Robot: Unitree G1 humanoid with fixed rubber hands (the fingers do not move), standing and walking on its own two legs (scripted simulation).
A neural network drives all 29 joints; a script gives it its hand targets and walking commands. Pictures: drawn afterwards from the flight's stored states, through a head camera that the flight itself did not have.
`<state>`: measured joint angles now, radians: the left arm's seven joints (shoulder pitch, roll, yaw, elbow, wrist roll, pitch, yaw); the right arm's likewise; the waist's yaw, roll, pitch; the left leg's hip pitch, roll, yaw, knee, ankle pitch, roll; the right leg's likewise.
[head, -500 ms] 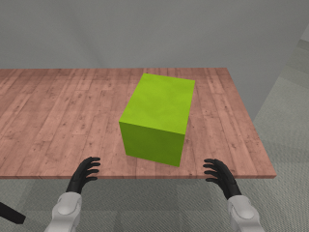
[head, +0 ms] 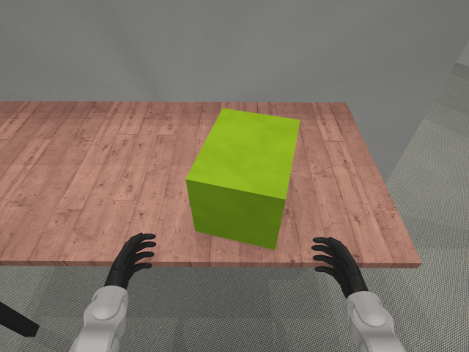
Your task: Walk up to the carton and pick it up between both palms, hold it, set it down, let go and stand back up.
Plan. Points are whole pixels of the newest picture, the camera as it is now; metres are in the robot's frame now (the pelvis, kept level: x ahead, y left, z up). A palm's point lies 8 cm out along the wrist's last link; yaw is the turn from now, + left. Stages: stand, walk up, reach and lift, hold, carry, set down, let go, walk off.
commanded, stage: stand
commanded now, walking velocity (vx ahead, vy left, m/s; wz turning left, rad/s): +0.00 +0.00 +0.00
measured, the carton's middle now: (247, 175) +0.47 +0.01 +0.02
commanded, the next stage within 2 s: none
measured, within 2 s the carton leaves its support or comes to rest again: neither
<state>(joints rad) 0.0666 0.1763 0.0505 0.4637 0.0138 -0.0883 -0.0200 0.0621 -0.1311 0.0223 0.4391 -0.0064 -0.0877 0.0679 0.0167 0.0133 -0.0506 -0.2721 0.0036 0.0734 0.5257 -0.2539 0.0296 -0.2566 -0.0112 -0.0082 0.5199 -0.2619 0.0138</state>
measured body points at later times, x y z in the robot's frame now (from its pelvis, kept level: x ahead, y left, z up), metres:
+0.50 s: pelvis +0.00 +0.00 +0.00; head -0.01 +0.00 +0.45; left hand +0.24 +0.22 -0.01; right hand +0.25 -0.17 -0.01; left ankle +0.02 +0.10 -0.74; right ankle +0.01 -0.13 -0.73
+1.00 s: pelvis +0.00 +0.00 +0.00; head -0.01 +0.00 +0.45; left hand +0.24 +0.22 -0.01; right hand +0.26 -0.17 -0.01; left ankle +0.02 +0.10 -0.74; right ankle +0.01 -0.13 -0.73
